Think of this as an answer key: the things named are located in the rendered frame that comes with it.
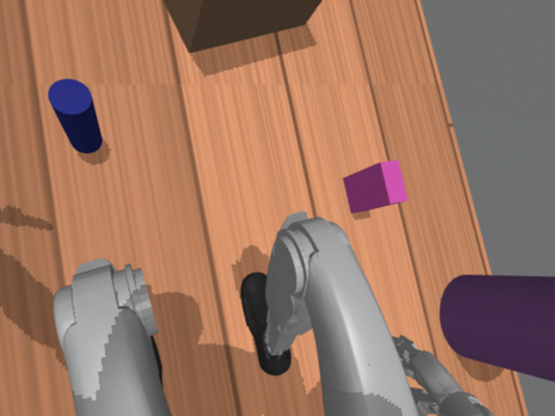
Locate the right robot foot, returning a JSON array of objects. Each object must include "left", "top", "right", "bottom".
[{"left": 240, "top": 272, "right": 291, "bottom": 376}]

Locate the right robot hand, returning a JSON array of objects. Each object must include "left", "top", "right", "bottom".
[{"left": 392, "top": 335, "right": 464, "bottom": 416}]

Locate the right robot arm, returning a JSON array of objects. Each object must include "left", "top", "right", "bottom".
[{"left": 438, "top": 392, "right": 494, "bottom": 416}]

